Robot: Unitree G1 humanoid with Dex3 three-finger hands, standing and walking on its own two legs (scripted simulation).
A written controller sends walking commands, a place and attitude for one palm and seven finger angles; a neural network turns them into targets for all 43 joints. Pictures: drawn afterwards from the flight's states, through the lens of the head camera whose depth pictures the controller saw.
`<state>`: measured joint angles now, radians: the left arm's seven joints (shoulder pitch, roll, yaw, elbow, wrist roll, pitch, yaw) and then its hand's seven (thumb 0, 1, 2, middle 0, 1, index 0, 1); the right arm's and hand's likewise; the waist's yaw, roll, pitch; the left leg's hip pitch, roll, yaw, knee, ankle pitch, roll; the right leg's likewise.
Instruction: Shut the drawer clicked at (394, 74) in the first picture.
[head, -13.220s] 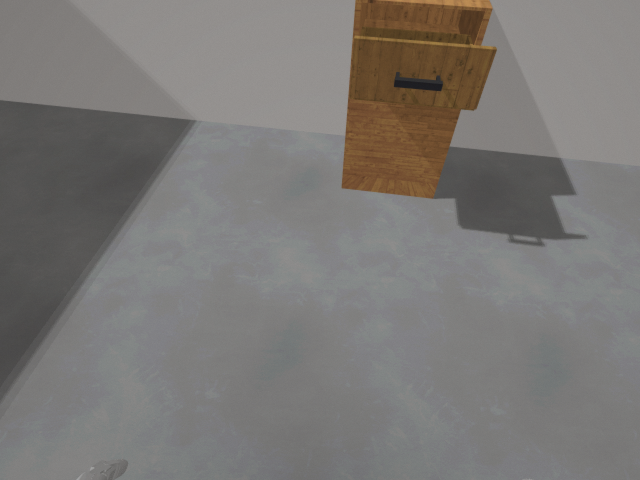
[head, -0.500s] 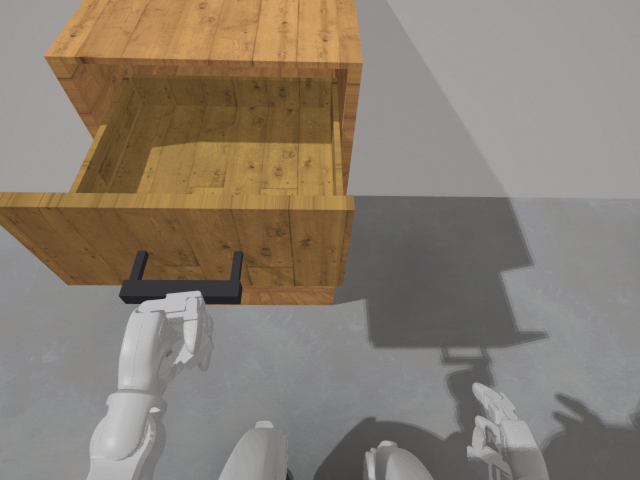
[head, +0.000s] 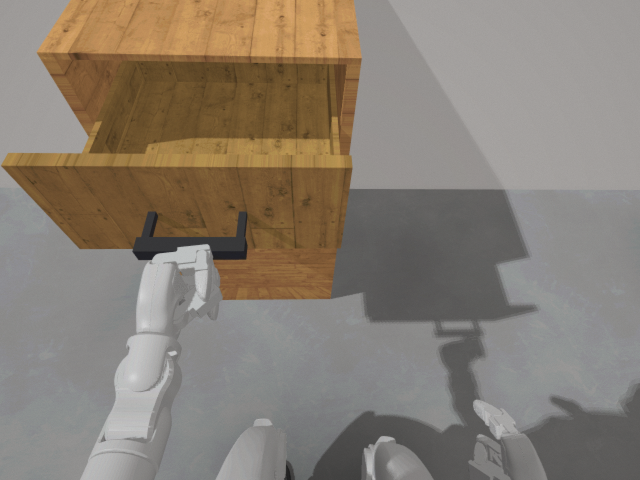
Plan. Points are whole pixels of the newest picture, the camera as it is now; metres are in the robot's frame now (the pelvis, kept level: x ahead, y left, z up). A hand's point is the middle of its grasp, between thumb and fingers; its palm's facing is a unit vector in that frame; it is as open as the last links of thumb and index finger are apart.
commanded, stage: push the drawer shut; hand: left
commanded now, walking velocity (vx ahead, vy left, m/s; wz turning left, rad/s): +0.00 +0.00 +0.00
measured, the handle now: (194, 234) +0.41 +0.18 +0.04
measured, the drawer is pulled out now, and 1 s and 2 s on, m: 0.20 0.07 0.00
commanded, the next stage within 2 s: none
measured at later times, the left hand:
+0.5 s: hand (219, 250) +0.38 +0.15 +0.04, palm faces +0.04 -1.00 -0.04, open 3.1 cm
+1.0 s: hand (229, 207) +0.45 +0.14 +0.04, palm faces +0.07 -1.00 -0.04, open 3.3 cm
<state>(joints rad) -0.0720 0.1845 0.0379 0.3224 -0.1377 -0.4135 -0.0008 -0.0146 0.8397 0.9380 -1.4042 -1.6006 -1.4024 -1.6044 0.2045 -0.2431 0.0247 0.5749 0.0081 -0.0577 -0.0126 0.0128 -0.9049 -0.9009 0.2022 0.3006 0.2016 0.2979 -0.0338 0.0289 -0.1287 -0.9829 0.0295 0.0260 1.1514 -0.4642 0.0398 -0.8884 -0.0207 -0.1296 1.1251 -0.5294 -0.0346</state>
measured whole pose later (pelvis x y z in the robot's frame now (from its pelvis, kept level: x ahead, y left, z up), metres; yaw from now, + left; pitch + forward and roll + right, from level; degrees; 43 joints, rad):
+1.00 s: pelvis -0.01 +0.00 -0.01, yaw -1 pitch +20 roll -2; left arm -0.64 0.29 0.24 0.94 -0.10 -0.50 -0.01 0.03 0.85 0.94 -1.40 -1.60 -1.40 -1.60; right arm 0.29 -0.25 0.02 0.65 -0.01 0.00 0.00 0.01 -0.91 -0.90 0.20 0.30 0.20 0.30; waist -0.11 0.03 -0.13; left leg -1.07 0.04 0.03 1.16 -0.45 0.04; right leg -0.99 -0.01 -0.12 1.14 -0.51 -0.04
